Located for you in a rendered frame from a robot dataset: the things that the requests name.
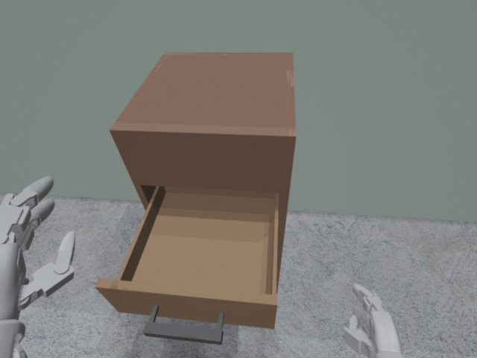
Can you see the handle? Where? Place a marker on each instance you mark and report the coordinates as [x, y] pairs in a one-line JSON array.
[[182, 332]]

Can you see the drawer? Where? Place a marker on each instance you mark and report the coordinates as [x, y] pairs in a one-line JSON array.
[[199, 252]]

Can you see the robot left hand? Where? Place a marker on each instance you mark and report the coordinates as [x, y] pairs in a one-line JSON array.
[[19, 217]]

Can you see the robot left forearm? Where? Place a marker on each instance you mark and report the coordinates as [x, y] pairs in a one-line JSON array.
[[12, 332]]

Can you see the cabinet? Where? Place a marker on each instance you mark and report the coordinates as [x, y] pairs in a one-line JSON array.
[[213, 121]]

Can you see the robot right hand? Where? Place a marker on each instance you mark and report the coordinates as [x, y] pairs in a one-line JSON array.
[[379, 330]]

